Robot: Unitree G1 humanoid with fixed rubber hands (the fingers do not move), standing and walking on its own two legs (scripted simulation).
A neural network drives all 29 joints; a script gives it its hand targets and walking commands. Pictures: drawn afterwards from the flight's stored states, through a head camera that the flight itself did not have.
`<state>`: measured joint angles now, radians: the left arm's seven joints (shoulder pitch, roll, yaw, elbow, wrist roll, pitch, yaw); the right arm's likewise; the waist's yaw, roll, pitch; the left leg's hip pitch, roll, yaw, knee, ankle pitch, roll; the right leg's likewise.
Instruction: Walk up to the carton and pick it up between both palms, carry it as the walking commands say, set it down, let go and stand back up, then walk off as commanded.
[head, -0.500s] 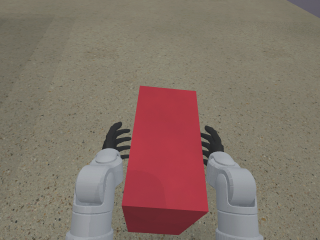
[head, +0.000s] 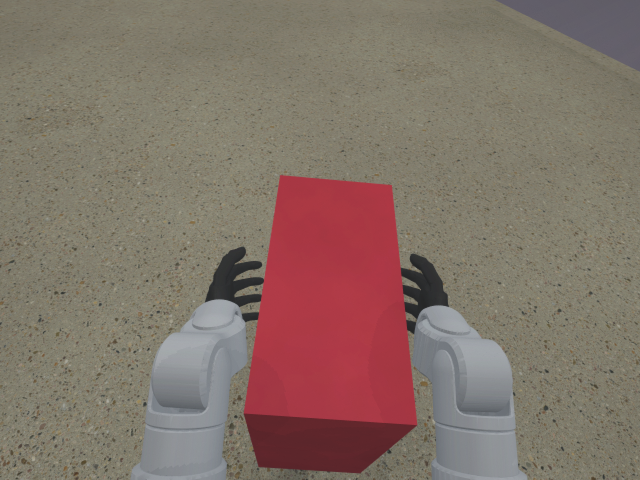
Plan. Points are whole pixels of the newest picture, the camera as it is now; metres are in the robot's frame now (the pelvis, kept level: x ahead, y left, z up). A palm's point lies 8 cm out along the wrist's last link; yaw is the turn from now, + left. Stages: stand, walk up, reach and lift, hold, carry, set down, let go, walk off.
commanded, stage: carry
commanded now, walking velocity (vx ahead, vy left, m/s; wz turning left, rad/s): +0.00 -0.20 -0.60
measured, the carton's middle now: (322, 332) +0.33 +0.00 +0.01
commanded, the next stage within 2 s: none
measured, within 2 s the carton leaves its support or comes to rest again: neither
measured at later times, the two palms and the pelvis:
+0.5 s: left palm (444, 324) +0.31 -0.14 +0.08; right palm out of the picture +0.24 -0.37 +0.09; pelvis -0.02 -0.17 -0.01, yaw -16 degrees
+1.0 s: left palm out of the picture +0.25 -0.41 +0.07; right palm out of the picture +0.11 -0.61 +0.07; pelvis -0.07 -0.34 +0.00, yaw -33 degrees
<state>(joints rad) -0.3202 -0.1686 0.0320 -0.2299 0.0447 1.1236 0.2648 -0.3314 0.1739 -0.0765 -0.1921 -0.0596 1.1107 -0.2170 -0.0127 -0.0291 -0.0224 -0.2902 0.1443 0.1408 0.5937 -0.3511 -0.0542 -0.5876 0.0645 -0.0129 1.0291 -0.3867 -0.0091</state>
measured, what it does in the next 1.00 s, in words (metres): steps to the right, turning right: right foot, then left foot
